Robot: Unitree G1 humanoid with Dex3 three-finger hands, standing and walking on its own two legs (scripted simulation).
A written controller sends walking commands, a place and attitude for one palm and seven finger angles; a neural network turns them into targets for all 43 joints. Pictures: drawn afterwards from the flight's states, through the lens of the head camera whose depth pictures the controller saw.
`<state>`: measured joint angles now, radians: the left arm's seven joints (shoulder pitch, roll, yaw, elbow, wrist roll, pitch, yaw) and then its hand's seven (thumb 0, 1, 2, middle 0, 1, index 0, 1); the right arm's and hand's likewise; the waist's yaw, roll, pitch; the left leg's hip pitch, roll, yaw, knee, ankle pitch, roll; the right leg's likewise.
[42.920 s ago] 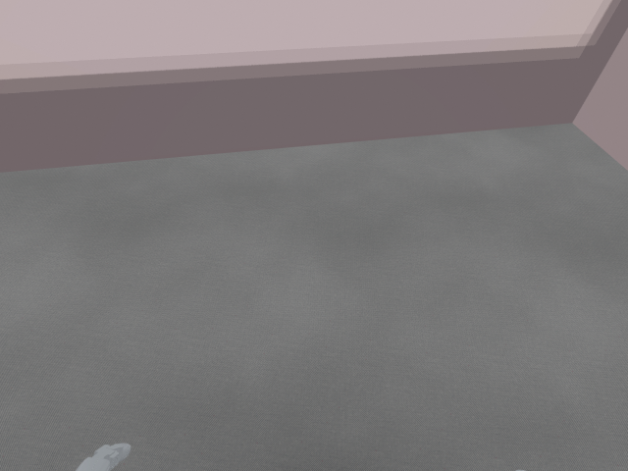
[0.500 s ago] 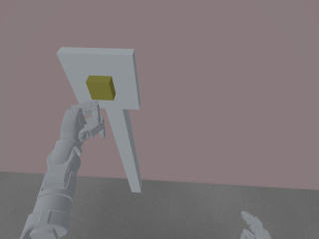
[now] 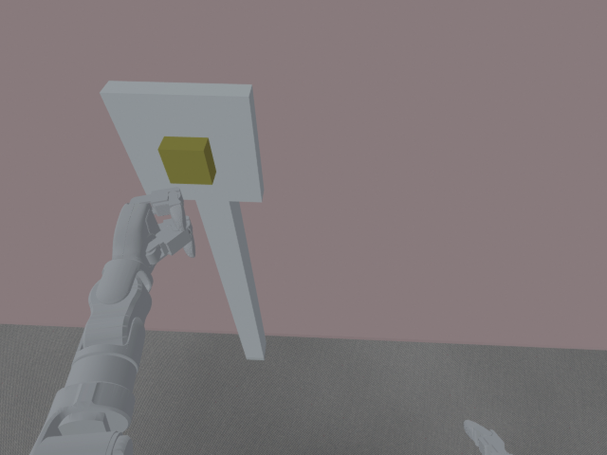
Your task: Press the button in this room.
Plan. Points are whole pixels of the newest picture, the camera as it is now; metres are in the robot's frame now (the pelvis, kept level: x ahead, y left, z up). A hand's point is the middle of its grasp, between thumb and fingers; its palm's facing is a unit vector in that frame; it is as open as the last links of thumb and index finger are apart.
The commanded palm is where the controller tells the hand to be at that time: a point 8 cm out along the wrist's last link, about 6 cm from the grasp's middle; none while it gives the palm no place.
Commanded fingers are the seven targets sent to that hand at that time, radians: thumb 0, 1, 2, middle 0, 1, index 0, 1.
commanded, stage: aim a knuckle at the button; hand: left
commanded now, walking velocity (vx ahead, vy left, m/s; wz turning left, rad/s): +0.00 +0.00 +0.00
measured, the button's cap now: (189, 159) +0.48 +0.18 +0.14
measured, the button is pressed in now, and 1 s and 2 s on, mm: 0 0 0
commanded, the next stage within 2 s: none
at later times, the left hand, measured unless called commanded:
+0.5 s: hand (193, 227) +0.37 +0.16 +0.11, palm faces +0.00 -1.00 -0.02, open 3.1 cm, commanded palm +0.35 +0.20 +0.11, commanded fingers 0.00 0.90 0.90 -1.30 -1.50 -1.30 -1.50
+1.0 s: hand (193, 230) +0.37 +0.16 +0.11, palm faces +0.00 -1.00 -0.01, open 3.1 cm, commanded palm +0.35 +0.21 +0.11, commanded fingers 0.00 0.90 0.90 -1.30 -1.50 -1.30 -1.50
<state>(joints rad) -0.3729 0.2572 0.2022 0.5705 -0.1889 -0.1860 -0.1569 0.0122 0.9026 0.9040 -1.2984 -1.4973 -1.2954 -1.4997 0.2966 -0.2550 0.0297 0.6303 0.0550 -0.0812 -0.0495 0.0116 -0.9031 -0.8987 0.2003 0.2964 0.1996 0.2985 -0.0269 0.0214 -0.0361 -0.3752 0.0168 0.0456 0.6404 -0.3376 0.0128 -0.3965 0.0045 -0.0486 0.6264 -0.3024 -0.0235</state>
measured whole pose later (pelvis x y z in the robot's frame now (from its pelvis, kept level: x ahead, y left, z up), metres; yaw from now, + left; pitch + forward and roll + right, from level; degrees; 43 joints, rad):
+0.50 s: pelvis +0.00 +0.00 +0.00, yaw +0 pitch +4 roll +0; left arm -0.34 0.21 0.15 0.49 -0.18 -0.20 -0.14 0.01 0.90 0.90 -1.30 -1.50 -1.30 -1.50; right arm 0.30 -0.25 0.03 0.63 0.05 -0.08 -0.04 0.01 -0.90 -0.90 0.20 0.30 0.20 0.30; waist -0.01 0.03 -0.05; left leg -0.37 0.01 0.04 0.65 -0.35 0.02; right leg -0.39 0.00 -0.05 0.63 -0.31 -0.02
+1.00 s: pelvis +0.00 +0.00 +0.00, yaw +1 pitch +4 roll +0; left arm -0.39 0.24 0.17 0.55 -0.20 -0.18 -0.17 0.01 0.90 0.90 -1.30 -1.50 -1.30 -1.50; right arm 0.28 -0.26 0.03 0.62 0.05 -0.07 -0.05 0.01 -0.90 -0.90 0.20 0.30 0.20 0.30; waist -0.02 0.03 -0.04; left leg -0.38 0.02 0.03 0.65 -0.33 0.01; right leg -0.40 0.01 -0.06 0.63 -0.30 -0.03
